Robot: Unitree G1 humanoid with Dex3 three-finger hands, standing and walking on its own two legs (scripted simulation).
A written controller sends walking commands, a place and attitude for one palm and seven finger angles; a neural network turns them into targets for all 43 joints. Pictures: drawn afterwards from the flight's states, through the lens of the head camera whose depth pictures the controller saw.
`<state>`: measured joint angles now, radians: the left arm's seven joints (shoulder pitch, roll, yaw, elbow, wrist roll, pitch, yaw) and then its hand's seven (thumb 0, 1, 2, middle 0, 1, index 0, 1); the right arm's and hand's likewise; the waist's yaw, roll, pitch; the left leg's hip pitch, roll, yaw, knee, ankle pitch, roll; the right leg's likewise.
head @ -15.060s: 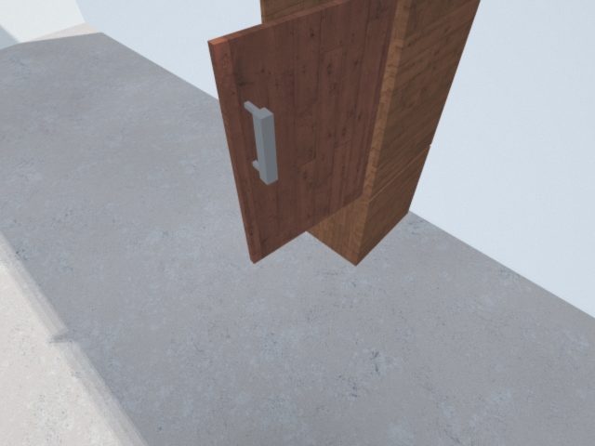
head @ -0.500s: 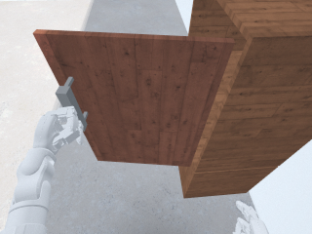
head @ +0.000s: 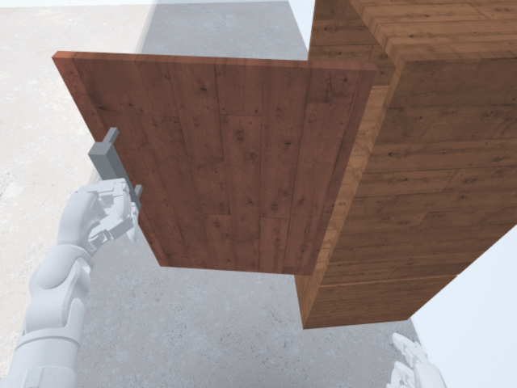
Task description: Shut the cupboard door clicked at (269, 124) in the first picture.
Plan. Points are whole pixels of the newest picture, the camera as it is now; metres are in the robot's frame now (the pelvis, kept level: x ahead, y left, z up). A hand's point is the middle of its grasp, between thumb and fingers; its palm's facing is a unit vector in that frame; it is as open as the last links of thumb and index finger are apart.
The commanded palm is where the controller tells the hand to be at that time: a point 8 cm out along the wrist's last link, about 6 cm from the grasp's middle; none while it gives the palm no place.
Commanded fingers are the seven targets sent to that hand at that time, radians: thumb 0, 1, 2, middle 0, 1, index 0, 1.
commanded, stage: push the door shut along its arc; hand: left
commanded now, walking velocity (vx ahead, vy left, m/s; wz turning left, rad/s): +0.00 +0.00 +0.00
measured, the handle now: (122, 173) +0.43 +0.25 +0.09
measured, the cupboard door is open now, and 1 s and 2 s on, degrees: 81 66 49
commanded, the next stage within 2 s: pull the fist back off the door in 1.78 s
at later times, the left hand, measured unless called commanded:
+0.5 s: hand (142, 185) +0.40 +0.21 +0.10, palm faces -0.15 -0.99 -0.03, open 3.1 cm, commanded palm +0.38 +0.26 +0.09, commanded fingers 0.00 0.90 0.90 -1.30 -1.50 -1.30 -1.50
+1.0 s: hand (164, 161) +0.45 +0.18 +0.10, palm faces -0.30 -0.95 -0.03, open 3.1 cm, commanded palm +0.45 +0.23 +0.09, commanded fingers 0.00 0.90 0.90 -1.30 -1.50 -1.30 -1.50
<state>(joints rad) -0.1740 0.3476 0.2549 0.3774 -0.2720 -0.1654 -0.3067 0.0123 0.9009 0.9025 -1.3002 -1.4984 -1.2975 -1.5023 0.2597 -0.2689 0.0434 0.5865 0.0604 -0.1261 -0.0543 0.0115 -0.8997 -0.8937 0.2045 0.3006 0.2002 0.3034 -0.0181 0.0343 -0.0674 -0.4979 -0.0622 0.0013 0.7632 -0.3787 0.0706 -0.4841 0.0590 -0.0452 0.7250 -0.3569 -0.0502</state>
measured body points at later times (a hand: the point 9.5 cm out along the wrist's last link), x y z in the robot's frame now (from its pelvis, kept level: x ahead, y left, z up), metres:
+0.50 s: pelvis +0.00 -0.01 +0.00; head +0.06 -0.01 +0.44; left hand +0.40 +0.26 +0.10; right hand +0.11 -0.28 -0.11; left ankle +0.00 +0.07 -0.71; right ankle +0.01 -0.09 -0.71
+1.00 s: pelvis +0.00 +0.02 -0.01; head +0.08 +0.03 +0.43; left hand +0.46 +0.24 +0.10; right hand +0.07 -0.26 -0.12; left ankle +0.00 +0.07 -0.71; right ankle +0.01 -0.09 -0.71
